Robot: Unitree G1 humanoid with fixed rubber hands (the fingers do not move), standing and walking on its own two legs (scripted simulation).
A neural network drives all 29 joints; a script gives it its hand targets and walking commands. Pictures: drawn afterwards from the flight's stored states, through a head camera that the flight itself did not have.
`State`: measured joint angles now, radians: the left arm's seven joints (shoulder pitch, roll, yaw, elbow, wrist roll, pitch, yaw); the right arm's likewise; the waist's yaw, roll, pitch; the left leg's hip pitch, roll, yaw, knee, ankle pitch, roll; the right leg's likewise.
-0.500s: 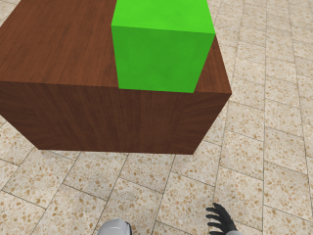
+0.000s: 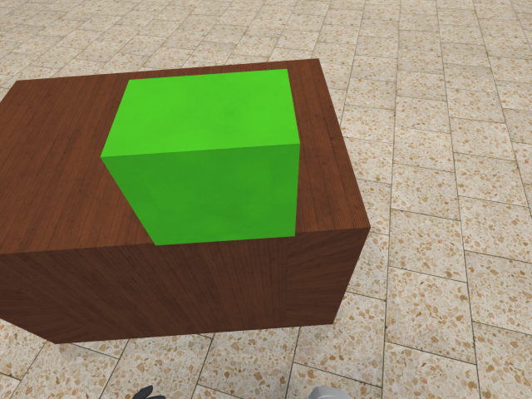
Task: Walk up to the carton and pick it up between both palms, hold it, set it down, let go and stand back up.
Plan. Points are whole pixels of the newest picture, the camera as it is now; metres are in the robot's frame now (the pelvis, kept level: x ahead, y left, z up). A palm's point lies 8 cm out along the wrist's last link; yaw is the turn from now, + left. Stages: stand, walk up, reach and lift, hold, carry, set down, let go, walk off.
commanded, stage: walk up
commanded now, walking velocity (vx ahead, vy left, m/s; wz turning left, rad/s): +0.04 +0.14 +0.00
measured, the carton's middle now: (217, 162) +0.52 +0.07 +0.02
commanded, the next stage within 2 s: none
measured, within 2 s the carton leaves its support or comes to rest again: neither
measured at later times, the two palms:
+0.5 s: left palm out of the picture +0.00 +0.29 -0.13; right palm out of the picture +0.12 -0.18 -0.13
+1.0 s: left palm out of the picture +0.02 +0.39 -0.14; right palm out of the picture +0.02 -0.07 -0.12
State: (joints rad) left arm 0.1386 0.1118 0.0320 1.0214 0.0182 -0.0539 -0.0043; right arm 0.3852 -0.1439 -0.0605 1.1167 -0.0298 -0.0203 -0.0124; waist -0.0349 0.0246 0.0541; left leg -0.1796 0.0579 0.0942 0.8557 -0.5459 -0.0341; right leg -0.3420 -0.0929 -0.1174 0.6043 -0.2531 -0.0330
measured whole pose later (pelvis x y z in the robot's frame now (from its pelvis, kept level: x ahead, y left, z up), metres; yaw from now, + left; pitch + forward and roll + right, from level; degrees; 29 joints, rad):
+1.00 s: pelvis -0.01 +0.15 +0.01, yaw -2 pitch +2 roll -1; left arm 0.21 0.21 0.08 1.11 0.03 0.07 0.03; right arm 0.24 -0.13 -0.02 1.03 -0.02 -0.02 -0.06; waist -0.03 -0.02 0.01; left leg -0.26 0.00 0.10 0.44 -0.21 0.08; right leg -0.31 0.01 -0.02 0.86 -0.49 0.06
